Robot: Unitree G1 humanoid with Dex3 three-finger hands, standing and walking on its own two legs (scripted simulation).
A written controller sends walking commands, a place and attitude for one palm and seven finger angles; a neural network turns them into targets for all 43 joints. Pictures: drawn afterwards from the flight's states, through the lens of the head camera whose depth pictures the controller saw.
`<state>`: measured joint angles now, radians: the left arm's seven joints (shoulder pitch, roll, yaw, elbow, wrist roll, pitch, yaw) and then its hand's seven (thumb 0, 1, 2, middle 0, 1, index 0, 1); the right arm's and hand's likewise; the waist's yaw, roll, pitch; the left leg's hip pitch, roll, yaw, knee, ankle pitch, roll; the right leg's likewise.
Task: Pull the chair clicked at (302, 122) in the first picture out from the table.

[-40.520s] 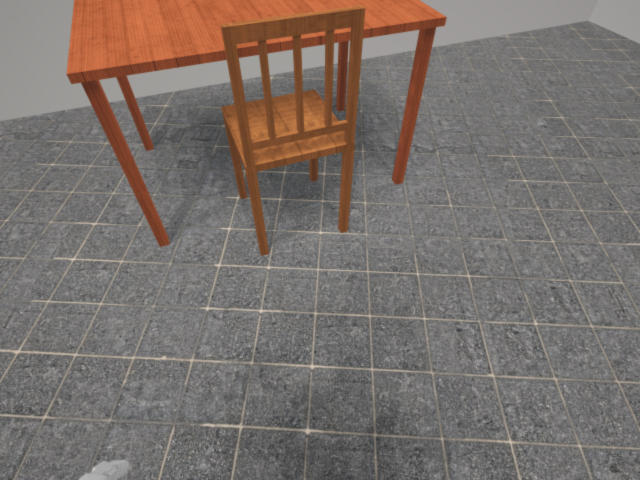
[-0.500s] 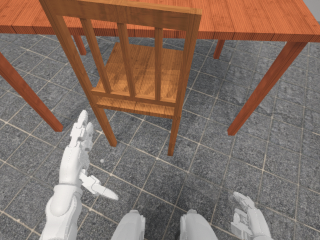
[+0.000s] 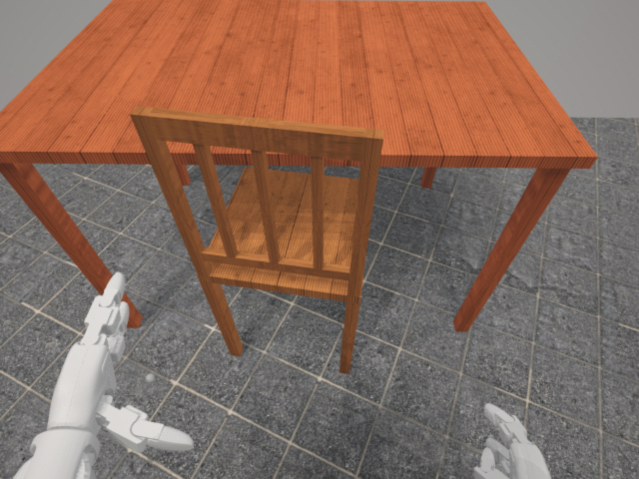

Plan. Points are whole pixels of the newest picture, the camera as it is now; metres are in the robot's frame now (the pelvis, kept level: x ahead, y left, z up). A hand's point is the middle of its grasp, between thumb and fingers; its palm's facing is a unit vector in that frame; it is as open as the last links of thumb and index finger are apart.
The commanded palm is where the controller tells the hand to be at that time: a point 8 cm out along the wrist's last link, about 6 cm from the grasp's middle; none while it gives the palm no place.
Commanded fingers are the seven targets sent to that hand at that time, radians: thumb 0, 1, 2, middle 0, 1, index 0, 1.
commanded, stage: draw the hand back to the body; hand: left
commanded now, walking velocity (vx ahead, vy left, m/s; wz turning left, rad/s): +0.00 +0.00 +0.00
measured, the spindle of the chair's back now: (267, 211) +0.57 +0.12 -0.04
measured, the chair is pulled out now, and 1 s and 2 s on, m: -0.08 -0.08 -0.08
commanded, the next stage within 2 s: step back with the hand held close in 0.98 s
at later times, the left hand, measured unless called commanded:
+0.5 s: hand (23, 343) +0.21 +0.26 +0.18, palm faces +0.39 -0.82 -0.42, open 10.9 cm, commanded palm +0.16 +0.30 +0.20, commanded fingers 0.00 0.75 0.83 -0.18 -0.27 -0.18 -0.27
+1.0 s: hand out of the picture +0.19 +0.26 +0.20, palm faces +0.43 -0.80 -0.43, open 7.5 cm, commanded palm +0.14 +0.30 +0.22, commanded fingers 0.00 0.90 0.90 -0.20 -0.30 -0.20 -0.30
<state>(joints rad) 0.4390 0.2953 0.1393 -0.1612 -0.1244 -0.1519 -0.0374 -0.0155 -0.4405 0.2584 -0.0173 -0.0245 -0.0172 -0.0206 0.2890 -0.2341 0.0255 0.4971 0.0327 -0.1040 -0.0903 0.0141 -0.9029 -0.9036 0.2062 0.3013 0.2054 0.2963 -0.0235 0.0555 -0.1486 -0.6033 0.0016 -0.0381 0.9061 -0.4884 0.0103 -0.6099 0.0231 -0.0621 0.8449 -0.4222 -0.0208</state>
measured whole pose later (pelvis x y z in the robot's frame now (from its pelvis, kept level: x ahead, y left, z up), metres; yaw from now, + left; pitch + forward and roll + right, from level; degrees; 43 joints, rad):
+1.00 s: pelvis +0.00 +0.00 +0.05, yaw -2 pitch -5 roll -1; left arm 0.51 0.33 0.34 -0.37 -0.05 -0.12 0.12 0.01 0.88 0.90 -0.21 -0.30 -0.21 -0.30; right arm 0.23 -0.23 0.01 0.67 0.00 -0.14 -0.09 0.02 -0.90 -0.90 0.21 0.30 0.21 0.30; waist 0.05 0.08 0.02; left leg -0.05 0.00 0.01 0.40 -0.27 0.02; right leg -0.07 0.03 -0.01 0.35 -0.20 -0.02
